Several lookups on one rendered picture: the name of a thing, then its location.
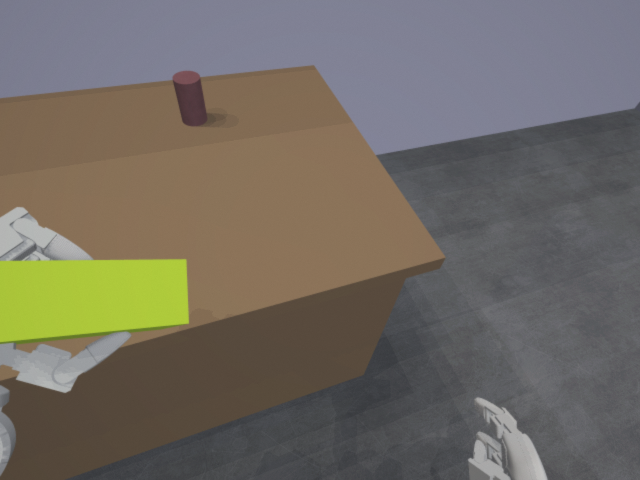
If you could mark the robot right hand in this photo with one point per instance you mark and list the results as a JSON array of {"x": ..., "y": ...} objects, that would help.
[{"x": 514, "y": 459}]

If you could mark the table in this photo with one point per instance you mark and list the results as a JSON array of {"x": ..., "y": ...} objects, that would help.
[{"x": 296, "y": 238}]

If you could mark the sponge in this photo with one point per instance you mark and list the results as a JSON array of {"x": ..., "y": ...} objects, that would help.
[{"x": 66, "y": 299}]

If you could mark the robot left hand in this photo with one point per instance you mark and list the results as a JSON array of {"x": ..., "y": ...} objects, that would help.
[{"x": 22, "y": 239}]

